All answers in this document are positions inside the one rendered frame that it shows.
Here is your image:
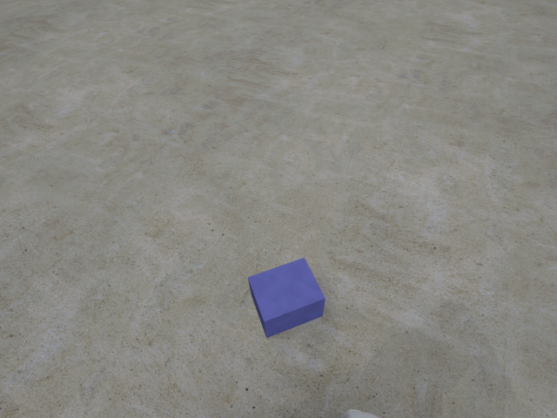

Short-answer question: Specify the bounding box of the carton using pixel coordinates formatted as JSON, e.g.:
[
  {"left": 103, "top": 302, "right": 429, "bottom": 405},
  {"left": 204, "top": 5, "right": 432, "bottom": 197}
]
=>
[{"left": 248, "top": 258, "right": 325, "bottom": 338}]

